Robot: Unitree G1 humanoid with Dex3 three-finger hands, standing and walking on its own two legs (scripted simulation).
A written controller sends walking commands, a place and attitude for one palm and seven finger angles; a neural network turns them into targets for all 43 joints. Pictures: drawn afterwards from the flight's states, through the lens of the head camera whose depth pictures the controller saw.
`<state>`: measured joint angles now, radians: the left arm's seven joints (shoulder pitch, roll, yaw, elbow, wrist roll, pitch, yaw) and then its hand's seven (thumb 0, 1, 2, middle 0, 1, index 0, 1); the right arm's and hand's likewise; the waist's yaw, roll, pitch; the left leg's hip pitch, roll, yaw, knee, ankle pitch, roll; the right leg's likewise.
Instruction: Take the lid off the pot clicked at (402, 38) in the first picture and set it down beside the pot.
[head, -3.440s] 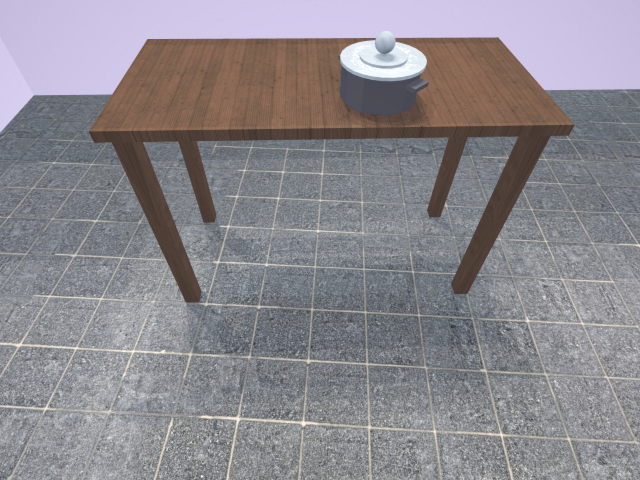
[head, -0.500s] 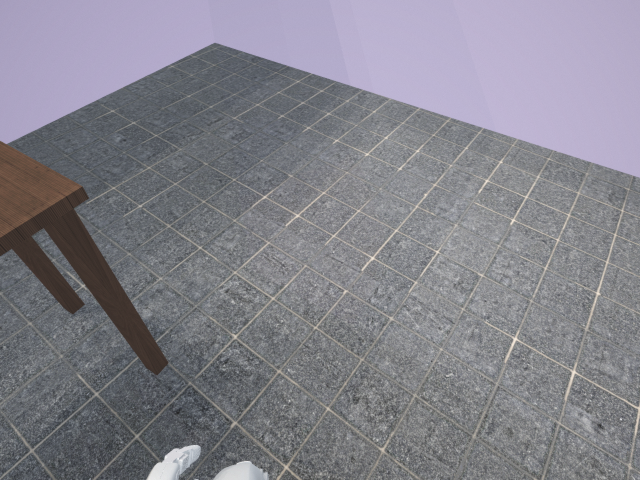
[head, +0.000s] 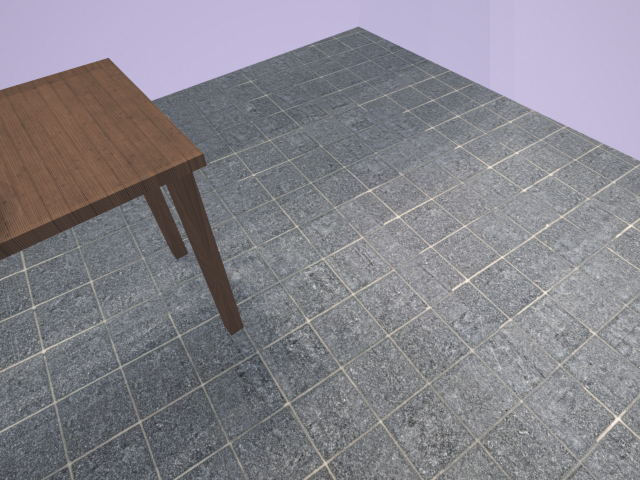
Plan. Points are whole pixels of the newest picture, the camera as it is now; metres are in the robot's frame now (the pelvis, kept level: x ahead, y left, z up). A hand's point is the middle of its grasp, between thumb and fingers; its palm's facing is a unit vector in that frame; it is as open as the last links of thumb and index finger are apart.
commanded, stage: turn to face it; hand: left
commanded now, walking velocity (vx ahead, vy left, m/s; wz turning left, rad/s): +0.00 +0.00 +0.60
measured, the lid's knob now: out of the picture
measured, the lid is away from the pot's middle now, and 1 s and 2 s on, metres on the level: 0.00 0.00 0.00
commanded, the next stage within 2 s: take the last steps up to it in 1.02 s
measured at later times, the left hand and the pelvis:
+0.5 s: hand out of the picture -0.04 +0.22 -0.18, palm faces +0.37 -0.90 -0.24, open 7.4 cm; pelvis -0.01 +0.00 -0.01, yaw +19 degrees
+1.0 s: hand out of the picture -0.04 +0.18 -0.14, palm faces +0.55 -0.79 -0.27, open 7.4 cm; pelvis +0.02 -0.02 +0.01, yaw +34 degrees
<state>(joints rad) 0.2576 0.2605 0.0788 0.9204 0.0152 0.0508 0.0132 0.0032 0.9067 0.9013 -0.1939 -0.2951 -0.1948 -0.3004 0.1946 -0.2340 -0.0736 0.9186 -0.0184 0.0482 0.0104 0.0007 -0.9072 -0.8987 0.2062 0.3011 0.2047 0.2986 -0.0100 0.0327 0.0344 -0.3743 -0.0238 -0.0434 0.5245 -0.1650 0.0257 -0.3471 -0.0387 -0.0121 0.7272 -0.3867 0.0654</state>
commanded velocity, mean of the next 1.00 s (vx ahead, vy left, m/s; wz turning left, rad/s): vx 0.00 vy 0.00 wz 0.48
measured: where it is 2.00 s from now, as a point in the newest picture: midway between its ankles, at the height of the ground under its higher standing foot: outside the picture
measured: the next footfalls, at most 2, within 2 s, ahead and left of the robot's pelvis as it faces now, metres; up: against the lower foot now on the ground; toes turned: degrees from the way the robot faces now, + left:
right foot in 0.04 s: +0.04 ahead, -0.15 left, +0.00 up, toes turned +0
left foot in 0.40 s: +0.01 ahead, +0.12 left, +0.00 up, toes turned +21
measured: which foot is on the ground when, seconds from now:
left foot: down 0.00-0.04, up 0.06-0.38, down 0.40-0.78, up 0.80-1.00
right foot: up 0.00-0.02, down 0.04-0.38, up 0.40-0.76, down 0.78-1.00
